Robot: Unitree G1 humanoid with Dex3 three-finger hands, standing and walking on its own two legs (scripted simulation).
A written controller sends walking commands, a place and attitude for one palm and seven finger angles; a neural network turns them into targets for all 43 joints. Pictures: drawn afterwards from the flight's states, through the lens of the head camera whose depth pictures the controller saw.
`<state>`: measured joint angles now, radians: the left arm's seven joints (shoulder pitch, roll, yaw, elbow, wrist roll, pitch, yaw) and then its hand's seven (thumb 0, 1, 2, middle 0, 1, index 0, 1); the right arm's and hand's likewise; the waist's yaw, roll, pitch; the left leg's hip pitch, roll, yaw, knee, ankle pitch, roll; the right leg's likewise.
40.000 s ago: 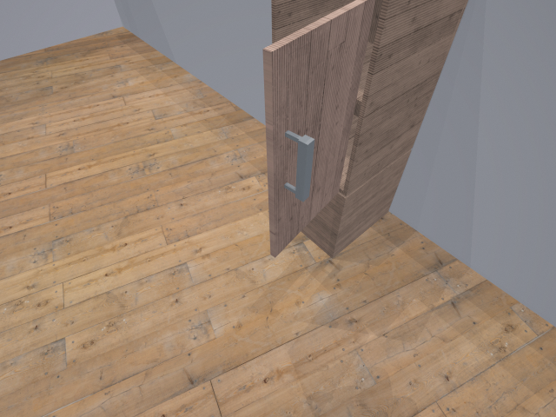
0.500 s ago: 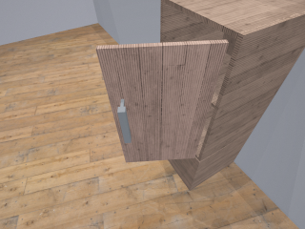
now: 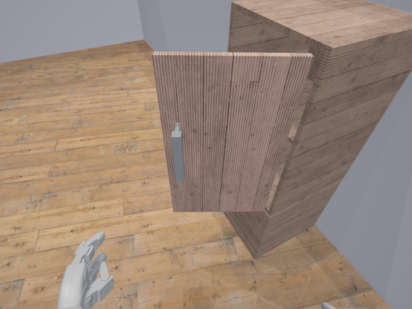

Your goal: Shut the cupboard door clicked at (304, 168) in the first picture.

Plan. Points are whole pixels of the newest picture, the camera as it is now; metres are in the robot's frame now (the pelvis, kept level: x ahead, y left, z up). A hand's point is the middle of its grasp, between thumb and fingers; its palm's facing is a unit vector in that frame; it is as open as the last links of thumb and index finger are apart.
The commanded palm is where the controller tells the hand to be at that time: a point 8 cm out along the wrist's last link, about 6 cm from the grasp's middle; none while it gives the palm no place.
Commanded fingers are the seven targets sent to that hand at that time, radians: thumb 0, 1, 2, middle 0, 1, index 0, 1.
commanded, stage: raise the hand and make a fist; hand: left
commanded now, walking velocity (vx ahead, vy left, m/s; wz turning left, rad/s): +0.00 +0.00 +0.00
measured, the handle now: (178, 152) +0.50 +0.10 +0.01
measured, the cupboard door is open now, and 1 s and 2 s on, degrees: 63 63 63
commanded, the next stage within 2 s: bring the fist close to the handle in 1.76 s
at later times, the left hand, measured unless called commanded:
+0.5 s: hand (132, 274) +0.19 +0.15 -0.01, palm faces +0.00 -1.00 -0.06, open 5.0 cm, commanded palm +0.16 +0.22 -0.03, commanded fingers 0.00 0.90 0.90 -0.81 -0.96 -0.81 -0.96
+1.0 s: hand (134, 250) +0.24 +0.16 -0.01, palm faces +0.02 -1.00 -0.03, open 3.2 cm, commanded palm +0.22 +0.22 +0.00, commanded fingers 0.00 0.90 0.90 -1.26 -1.46 -1.26 -1.46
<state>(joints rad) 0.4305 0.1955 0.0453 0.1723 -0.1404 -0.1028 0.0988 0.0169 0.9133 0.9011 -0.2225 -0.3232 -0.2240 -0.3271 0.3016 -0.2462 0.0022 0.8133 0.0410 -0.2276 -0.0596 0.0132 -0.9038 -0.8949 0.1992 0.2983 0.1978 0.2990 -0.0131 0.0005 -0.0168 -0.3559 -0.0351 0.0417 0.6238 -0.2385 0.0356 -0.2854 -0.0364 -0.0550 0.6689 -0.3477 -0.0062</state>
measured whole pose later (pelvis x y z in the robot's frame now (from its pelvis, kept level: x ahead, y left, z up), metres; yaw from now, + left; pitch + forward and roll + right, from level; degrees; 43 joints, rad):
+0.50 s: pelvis -0.02 -0.02 -0.10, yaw -2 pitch +14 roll -3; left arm 0.44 0.22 0.09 -0.12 -0.27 -0.47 -0.20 0.01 0.91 0.90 -0.62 -0.77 -0.63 -0.77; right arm 0.18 -0.23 0.04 0.56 0.03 -0.28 -0.07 0.02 -0.90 -0.89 0.20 0.30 0.20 0.30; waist 0.04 0.06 -0.16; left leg -1.03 -0.01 -0.06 1.27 -0.48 0.01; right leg -0.93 0.04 -0.10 1.25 -0.57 -0.04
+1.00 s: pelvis +0.03 -0.01 -0.07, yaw -3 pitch +15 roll -2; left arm 0.49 0.21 0.11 -0.12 -0.27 -0.34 -0.17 0.02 0.90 0.90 -1.08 -1.27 -1.09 -1.27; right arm 0.23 -0.22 -0.01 0.51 0.03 -0.16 -0.07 0.02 -0.90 -0.89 0.20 0.30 0.20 0.30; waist 0.02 0.04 -0.17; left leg -0.92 -0.01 -0.02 1.16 -0.51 0.02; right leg -0.82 0.04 -0.05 1.13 -0.58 -0.03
